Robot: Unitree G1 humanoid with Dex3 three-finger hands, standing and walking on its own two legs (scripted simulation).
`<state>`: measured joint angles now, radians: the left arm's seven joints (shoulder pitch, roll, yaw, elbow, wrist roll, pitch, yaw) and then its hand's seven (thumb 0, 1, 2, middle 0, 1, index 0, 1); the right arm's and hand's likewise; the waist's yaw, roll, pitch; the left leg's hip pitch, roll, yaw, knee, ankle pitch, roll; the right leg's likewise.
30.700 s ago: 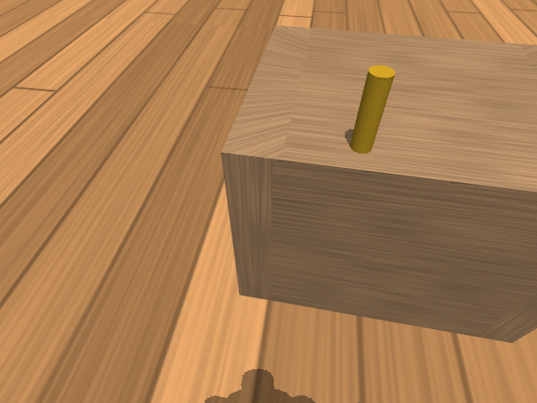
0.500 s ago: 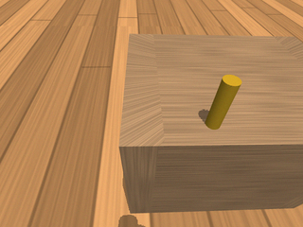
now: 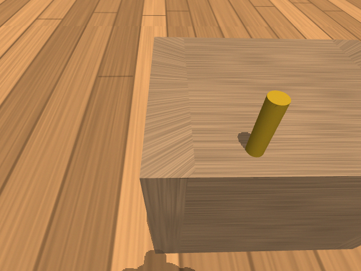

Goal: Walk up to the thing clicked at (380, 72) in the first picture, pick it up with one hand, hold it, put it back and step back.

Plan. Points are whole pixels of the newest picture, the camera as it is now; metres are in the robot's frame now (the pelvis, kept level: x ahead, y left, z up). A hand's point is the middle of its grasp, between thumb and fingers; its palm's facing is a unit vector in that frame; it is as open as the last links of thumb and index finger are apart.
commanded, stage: home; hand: right
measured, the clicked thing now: (265, 127) +0.45 -0.20 +0.07
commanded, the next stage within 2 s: stand in 0.74 s
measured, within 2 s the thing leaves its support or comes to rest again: neither
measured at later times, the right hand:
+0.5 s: hand out of the picture +0.09 -0.25 -0.15, palm faces -0.03 +0.93 -0.36, open 17.4 cm
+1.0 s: hand out of the picture +0.08 -0.25 -0.15, palm faces -0.03 +0.93 -0.36, open 16.2 cm
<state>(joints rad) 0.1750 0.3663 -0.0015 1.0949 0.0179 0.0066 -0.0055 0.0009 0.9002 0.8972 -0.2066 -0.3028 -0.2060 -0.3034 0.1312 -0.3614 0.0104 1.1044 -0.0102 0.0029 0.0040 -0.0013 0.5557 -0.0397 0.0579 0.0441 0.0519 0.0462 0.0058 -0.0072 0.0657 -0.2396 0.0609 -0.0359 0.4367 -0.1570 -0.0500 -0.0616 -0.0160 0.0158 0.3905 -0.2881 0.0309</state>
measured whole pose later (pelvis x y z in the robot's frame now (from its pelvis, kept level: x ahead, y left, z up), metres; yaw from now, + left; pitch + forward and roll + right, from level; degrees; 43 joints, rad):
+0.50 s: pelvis +0.01 +0.01 +0.00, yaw +0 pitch -2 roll -1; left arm 0.14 0.37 0.01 1.10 0.02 0.01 0.00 0.00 0.90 0.90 -0.21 -0.30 -0.21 -0.30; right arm 0.10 -0.35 0.01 1.11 -0.01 0.00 0.00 0.00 0.52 -0.06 0.06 0.05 0.06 0.05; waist 0.01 -0.01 0.07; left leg -0.22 0.04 -0.03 0.43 -0.17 -0.04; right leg -0.03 -0.04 0.02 0.36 -0.29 0.04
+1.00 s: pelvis +0.01 +0.01 +0.00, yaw +1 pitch -2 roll -1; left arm 0.16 0.36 0.01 1.10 0.02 0.01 0.00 0.00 0.90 0.90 -0.21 -0.30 -0.21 -0.30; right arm 0.12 -0.35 -0.01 1.12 -0.01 0.00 0.00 0.00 0.37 -0.21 0.13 0.16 0.13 0.16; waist 0.00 -0.01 0.07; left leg -0.22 0.04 -0.04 0.41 -0.16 -0.04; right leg -0.02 -0.04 0.01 0.34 -0.28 0.04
